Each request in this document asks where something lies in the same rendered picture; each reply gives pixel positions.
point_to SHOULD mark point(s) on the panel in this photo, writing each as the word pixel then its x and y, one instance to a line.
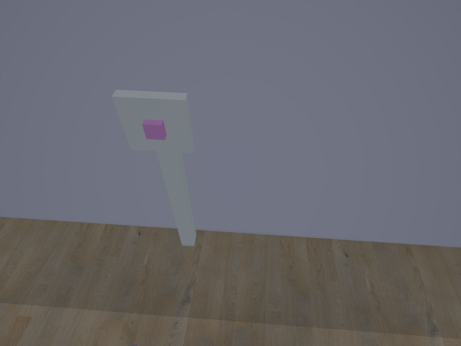
pixel 133 107

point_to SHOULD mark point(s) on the button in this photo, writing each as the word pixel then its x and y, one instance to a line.
pixel 154 129

